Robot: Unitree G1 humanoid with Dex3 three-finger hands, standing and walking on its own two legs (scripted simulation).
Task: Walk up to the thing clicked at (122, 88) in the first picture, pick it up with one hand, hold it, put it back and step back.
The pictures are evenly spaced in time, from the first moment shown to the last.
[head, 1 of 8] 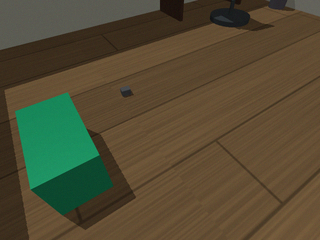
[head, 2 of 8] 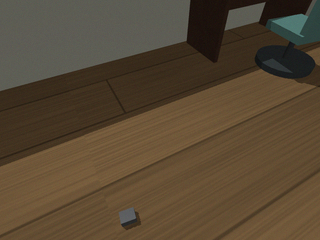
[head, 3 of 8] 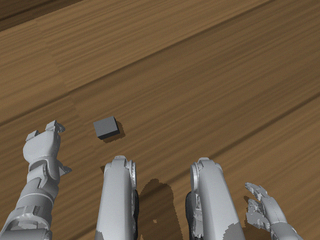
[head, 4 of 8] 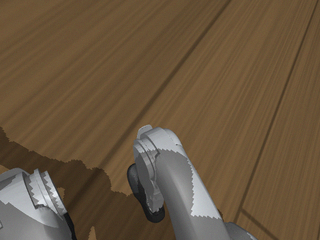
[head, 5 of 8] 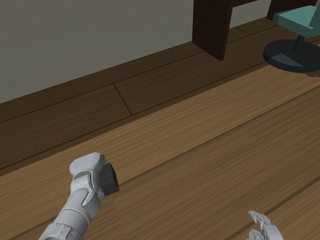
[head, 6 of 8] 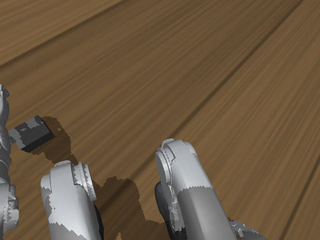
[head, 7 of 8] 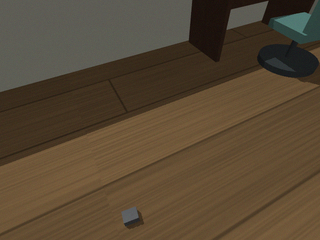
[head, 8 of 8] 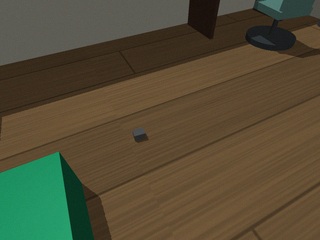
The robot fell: no
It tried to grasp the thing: yes
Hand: left
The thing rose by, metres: 0.68
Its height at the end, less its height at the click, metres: +0.00
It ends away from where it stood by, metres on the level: 0.01
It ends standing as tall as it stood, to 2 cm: yes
